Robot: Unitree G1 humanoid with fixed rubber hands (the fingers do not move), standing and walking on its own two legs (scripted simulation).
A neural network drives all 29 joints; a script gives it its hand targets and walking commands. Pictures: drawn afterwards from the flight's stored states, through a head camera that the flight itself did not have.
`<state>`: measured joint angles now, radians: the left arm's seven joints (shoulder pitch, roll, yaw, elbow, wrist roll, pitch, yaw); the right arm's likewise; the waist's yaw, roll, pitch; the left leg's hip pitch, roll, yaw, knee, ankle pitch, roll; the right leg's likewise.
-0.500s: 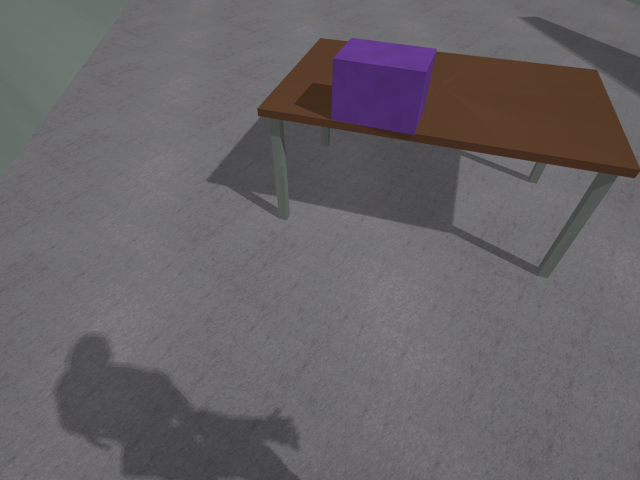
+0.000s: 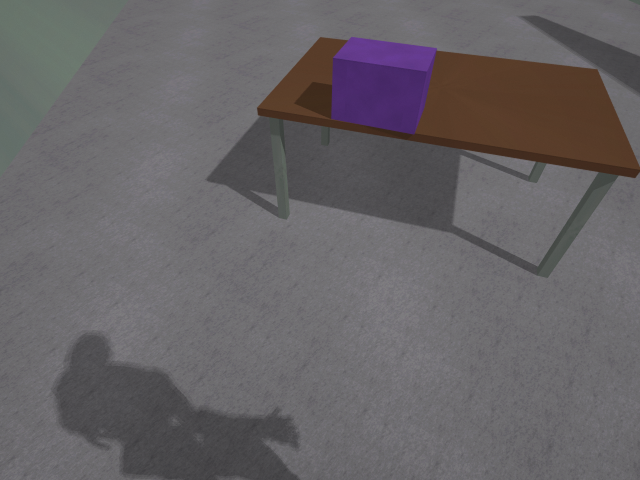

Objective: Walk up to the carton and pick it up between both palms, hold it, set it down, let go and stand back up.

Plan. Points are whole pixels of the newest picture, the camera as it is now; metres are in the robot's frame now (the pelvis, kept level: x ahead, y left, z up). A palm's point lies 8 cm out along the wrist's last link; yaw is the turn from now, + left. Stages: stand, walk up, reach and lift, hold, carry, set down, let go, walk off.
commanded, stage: stand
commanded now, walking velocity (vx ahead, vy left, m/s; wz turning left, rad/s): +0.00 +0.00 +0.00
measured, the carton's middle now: (382, 84) +1.35 -0.18 -0.10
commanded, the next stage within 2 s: walk up in 0.74 s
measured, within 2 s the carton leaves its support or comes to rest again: neither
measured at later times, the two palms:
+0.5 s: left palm out of the picture +0.09 +0.28 -0.12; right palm out of the picture +0.08 -0.29 -0.11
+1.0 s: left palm out of the picture +0.09 +0.28 -0.12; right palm out of the picture +0.09 -0.30 -0.10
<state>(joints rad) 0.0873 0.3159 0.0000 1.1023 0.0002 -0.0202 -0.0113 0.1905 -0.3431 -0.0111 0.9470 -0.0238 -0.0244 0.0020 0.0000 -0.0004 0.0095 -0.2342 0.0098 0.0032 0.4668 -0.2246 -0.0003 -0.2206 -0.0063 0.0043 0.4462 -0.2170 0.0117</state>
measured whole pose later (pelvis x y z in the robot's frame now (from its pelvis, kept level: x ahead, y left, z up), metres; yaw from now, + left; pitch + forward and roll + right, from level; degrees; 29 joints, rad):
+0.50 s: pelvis +0.00 +0.00 +0.00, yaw +0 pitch +0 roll +0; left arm 0.09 0.32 0.00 1.10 0.00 -0.02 -0.01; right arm 0.19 -0.35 -0.01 0.95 -0.02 -0.02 0.00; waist 0.00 0.00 0.01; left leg -0.23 0.01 0.00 0.46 -0.23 0.00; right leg -0.22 -0.01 0.00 0.44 -0.22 0.01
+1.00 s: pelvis +0.01 +0.00 +0.00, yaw -1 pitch -1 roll +0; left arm 0.13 0.32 0.00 1.07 0.00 -0.02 -0.02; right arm 0.19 -0.35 -0.03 0.95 -0.03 -0.02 0.02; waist 0.00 0.00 0.01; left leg -0.21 0.01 0.01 0.46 -0.29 0.00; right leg -0.22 -0.01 0.01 0.49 -0.35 -0.01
